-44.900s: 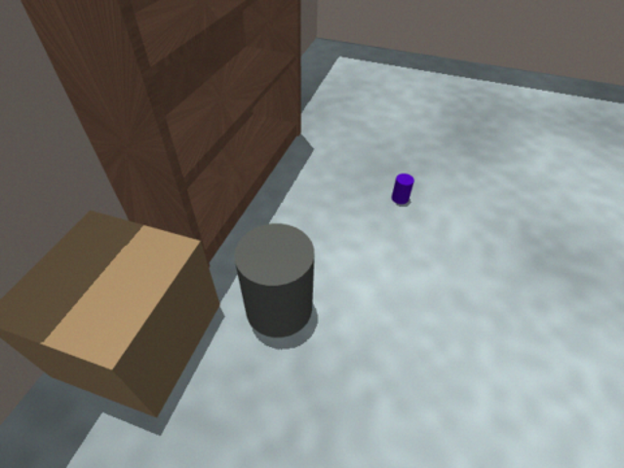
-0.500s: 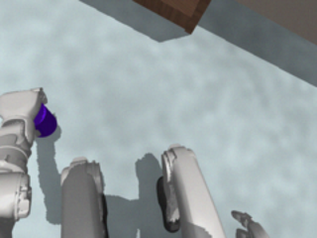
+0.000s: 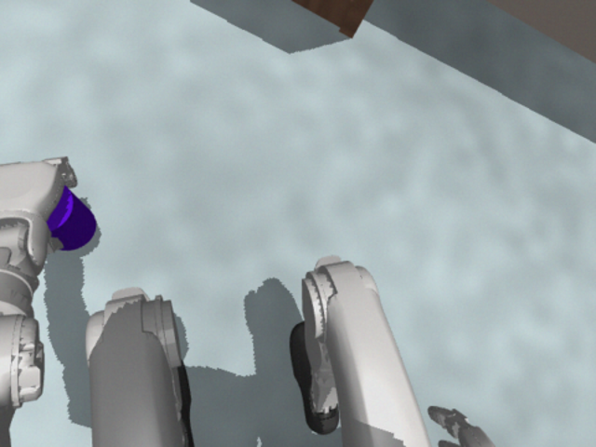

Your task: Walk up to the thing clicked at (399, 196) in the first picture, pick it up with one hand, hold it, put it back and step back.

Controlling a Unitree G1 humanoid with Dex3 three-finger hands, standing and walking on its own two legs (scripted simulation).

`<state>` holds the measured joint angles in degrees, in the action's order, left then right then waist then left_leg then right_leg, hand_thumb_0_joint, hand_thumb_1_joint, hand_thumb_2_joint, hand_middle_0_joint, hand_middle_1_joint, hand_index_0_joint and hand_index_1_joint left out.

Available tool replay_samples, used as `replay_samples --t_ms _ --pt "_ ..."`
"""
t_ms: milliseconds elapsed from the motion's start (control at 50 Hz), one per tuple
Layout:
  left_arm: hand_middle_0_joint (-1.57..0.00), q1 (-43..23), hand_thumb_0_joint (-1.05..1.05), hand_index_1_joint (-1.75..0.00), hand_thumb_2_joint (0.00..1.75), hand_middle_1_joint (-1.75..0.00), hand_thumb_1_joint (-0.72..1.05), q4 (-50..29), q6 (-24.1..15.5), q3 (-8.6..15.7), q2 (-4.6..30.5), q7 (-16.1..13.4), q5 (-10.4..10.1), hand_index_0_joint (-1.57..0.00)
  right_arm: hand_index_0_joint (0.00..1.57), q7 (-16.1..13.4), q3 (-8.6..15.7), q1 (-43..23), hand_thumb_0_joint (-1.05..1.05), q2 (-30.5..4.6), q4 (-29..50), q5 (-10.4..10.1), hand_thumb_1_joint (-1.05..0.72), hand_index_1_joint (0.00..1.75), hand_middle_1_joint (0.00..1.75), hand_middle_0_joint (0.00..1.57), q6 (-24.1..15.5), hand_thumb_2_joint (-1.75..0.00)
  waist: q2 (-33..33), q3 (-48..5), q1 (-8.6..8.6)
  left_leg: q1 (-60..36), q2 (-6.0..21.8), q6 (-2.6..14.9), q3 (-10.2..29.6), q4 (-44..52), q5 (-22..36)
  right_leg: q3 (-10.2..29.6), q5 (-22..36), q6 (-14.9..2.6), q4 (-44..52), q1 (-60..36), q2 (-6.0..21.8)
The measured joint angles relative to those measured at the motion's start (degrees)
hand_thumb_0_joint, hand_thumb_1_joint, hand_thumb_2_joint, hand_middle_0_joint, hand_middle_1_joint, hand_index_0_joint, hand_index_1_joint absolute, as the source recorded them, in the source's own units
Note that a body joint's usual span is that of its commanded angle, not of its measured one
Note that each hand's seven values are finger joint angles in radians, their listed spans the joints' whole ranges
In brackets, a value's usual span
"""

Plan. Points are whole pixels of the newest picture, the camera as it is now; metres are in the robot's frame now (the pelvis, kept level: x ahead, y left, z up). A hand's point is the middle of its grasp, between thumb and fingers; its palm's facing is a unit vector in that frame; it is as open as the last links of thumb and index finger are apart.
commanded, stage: lower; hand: left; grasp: from above
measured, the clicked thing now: (55, 216) +0.45 +0.27 -0.24
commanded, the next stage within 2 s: rest in 0.36 s
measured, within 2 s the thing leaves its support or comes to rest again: neither
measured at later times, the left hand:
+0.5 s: hand (65, 225) +0.44 +0.26 -0.25, palm faces -0.48 -0.10 -0.87, open 10.5 cm
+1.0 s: hand (56, 219) +0.45 +0.27 -0.25, palm faces -0.50 -0.09 -0.86, open 10.6 cm
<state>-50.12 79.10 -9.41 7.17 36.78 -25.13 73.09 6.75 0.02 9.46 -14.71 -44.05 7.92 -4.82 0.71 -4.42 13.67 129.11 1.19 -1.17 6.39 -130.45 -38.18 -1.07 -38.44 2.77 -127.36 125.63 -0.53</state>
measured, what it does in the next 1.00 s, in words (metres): lowers itself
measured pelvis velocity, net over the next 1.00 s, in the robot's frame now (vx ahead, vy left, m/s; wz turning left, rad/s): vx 0.00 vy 0.00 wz -0.06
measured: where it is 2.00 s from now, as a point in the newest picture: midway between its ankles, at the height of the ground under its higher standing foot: (248, 413)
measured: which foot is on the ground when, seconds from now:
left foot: down 0.00-1.00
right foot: down 0.00-1.00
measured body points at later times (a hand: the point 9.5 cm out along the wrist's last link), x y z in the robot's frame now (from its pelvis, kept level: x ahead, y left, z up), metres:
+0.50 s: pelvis +0.00 +0.00 -0.04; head +0.26 +0.06 +0.32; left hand +0.46 +0.26 -0.20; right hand +0.03 -0.28 -0.14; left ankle +0.08 +0.13 -0.33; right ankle +0.10 -0.13 -0.33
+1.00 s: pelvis +0.00 +0.00 -0.06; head +0.25 +0.06 +0.31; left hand +0.47 +0.27 -0.20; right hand +0.02 -0.27 -0.15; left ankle +0.08 +0.13 -0.33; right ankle +0.10 -0.13 -0.33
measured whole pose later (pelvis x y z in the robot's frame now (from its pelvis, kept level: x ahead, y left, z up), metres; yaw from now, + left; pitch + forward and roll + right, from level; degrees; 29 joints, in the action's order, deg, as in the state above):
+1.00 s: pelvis +0.00 +0.00 -0.06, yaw -4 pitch +30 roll -8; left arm -58.1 98.9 -14.9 6.9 46.7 -30.0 74.0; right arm 10.2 -7.6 8.8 -17.1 -43.6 11.3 -8.9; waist 2.3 1.7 16.8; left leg 134.8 1.0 -1.8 10.9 -143.0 -39.1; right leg -3.8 -37.7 3.6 -137.3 130.6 -2.4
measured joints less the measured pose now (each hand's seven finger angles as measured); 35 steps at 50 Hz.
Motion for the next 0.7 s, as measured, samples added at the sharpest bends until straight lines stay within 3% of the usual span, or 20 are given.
replay_samples --t_ms 160,320,460,560,700 --pt "-0.61 -3.95 -0.01 -0.78 0.77 -0.76 -0.17 4.92 1.30 -1.21 1.28 1.04 -1.38 -0.61 0.20 0.36 -1.60 -0.27 0.00 -0.79 -0.10 -0.04 -0.91 0.30 0.30 0.20 -0.45 -0.90 -0.67 0.56 0.27 0.82 0.02 -0.05 0.39 -1.24 -0.45 -0.25 -0.32 0.11 -1.05 0.77 -0.14" --pt "-0.62 -4.66 -0.01 -0.77 0.75 -0.75 -0.16 6.64 -1.44 -0.59 3.43 2.17 -1.77 -0.62 0.20 1.44 -3.21 -0.35 0.00 -1.39 0.33 0.58 -0.91 0.30 0.30 0.20 -0.66 -0.90 0.18 3.56 0.75 2.43 -0.07 -0.33 1.66 -4.44 -0.79 -1.10 -0.35 0.26 -3.57 2.03 -0.50" --pt "-0.63 -0.70 -0.01 -0.75 0.70 -0.74 -0.14 2.94 -3.76 1.75 3.71 -0.36 0.37 -0.63 0.20 1.88 -2.83 -0.71 0.00 -0.87 0.15 1.50 -0.91 0.30 0.30 0.20 -0.13 -0.90 1.91 4.80 1.46 4.26 -0.36 -0.70 2.32 -7.47 -0.91 -1.36 -0.42 0.20 -6.41 3.75 -0.67" --pt "-0.64 -0.15 -0.01 -0.73 0.74 -0.72 -0.17 4.07 -3.25 1.80 3.37 -3.48 1.68 -0.65 0.20 1.95 -2.72 -1.68 0.00 -1.01 -0.36 2.16 -0.91 0.30 0.30 0.20 -0.10 -0.90 1.75 4.21 1.31 5.02 -0.35 -0.61 2.25 -8.76 -0.94 -1.15 -0.40 0.31 -7.71 4.60 -0.85" --pt "-0.64 -5.33 -0.01 -0.74 0.72 -0.72 -0.16 12.33 -1.73 0.63 5.14 -4.99 0.74 -0.65 0.20 2.03 -3.99 -3.20 0.00 -1.24 -0.17 2.61 -0.90 0.30 0.30 0.20 -1.56 -0.89 1.09 4.46 1.79 6.47 -0.28 -0.30 2.53 -9.89 -0.46 -1.29 0.27 0.58 -8.43 5.87 -1.17"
